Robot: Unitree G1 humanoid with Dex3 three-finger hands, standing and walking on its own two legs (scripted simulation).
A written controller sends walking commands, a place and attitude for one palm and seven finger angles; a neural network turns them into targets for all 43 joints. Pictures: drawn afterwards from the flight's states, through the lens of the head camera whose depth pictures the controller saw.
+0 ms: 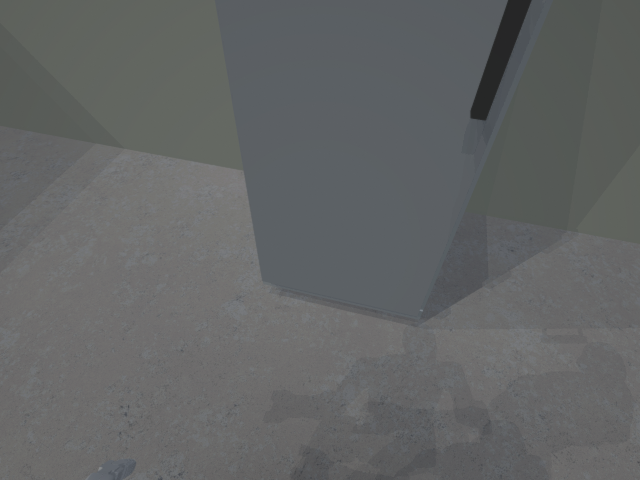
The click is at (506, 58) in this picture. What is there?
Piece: fridge door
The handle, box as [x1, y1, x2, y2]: [471, 0, 531, 120]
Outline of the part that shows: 531,0 508,0 471,108 472,118 485,120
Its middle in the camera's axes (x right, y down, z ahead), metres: +0.29 -0.31 +0.62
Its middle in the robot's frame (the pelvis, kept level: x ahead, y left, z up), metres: +0.72 -0.24 +0.22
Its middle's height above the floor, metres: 0.99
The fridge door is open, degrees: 0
